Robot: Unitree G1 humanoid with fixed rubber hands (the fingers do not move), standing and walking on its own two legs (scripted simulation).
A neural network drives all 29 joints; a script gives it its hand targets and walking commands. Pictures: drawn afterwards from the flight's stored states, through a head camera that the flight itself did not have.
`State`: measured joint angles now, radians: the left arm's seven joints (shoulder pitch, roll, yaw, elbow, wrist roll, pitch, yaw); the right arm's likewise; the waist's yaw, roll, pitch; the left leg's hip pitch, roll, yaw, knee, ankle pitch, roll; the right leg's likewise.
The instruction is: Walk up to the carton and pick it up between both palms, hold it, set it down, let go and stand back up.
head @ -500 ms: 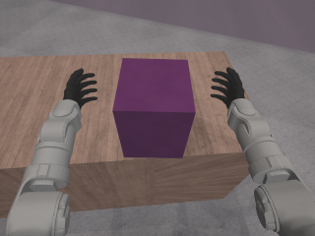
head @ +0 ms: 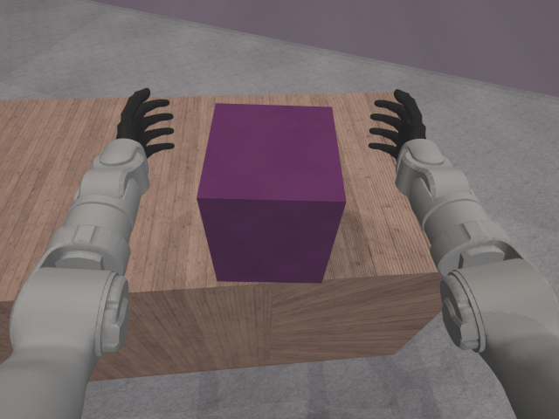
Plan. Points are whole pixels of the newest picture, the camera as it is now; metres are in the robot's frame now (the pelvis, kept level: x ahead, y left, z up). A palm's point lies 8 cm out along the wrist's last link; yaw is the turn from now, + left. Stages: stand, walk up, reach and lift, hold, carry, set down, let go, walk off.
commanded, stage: reach and lift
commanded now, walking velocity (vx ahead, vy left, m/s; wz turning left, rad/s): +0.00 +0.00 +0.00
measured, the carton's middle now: (271, 198) +0.49 +0.03 -0.01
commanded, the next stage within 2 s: none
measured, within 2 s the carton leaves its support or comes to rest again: neither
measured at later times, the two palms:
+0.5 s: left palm (155, 211) +0.43 +0.21 +0.03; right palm (385, 209) +0.43 -0.15 +0.03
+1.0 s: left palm (185, 215) +0.44 +0.17 +0.01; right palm (365, 213) +0.44 -0.13 +0.01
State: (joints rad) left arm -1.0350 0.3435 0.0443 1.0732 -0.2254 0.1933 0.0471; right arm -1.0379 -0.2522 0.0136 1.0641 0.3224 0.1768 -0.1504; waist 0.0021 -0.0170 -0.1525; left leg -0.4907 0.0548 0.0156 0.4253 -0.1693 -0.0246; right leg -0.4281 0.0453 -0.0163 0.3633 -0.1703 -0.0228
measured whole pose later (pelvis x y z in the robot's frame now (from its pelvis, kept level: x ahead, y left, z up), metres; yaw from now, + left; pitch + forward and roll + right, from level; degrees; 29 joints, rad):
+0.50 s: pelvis -0.02 +0.00 -0.03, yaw +1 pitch +25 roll -1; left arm -1.03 0.28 -0.05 1.46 -0.30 -0.30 0.06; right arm -0.95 -0.18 -0.07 1.23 0.20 -0.16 -0.09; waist -0.02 -0.02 -0.26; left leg -0.86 0.04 0.00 0.64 -0.21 -0.02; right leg -0.81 0.02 -0.04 0.62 -0.25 -0.02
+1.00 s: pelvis -0.02 +0.00 -0.04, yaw +0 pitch +27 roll -1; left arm -1.02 0.16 0.13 1.38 -0.14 -0.36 0.07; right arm -0.96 -0.10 -0.12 1.19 0.10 -0.23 -0.11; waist 0.01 0.00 -0.25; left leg -0.94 0.04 0.01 0.70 -0.24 -0.02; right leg -0.90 0.03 -0.03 0.69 -0.27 -0.02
